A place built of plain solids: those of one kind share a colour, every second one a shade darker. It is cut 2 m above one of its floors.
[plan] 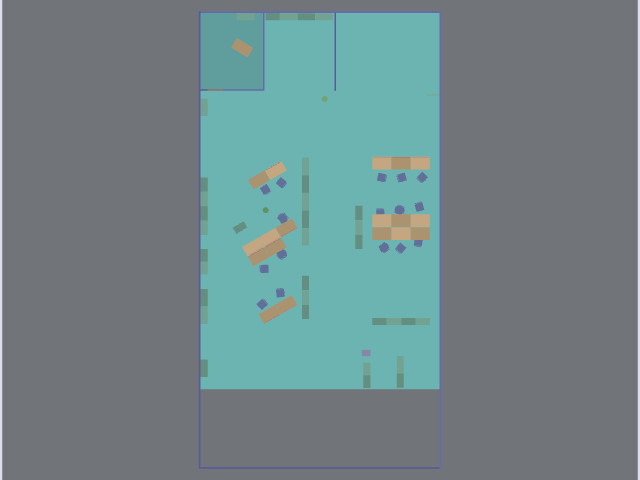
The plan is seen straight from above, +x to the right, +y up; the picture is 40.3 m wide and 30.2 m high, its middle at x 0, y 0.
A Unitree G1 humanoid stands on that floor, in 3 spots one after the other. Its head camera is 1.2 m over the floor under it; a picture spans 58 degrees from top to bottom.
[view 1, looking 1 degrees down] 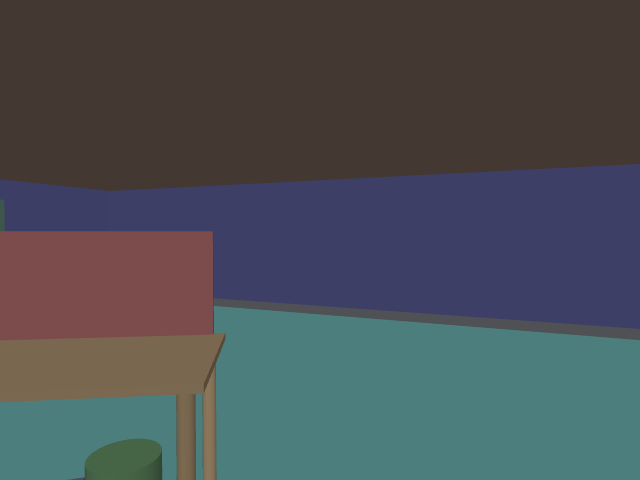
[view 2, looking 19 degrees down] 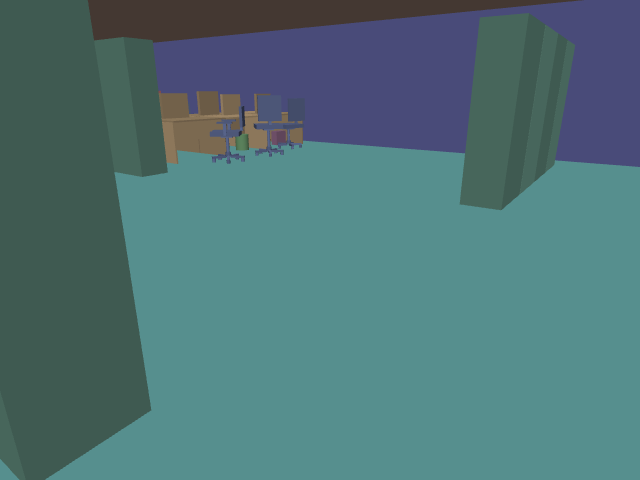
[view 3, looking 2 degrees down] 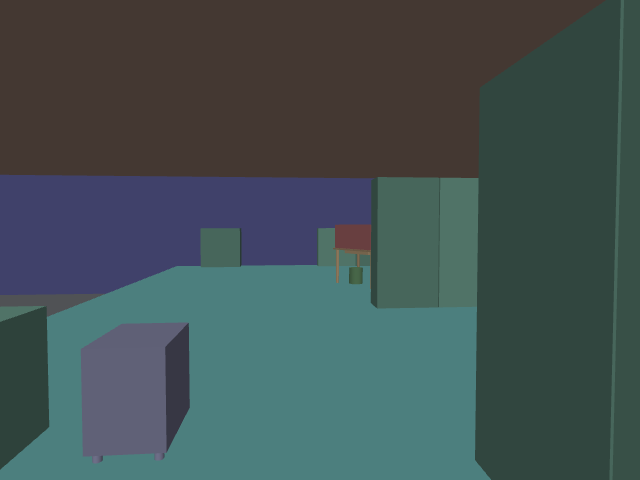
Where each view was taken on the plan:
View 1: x -4.73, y -3.57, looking -67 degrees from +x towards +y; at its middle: wall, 11.64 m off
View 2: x -1.46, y -6.32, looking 35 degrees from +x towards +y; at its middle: floor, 3.69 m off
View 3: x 5.38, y -6.32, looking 175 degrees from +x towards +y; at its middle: cabinet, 12.50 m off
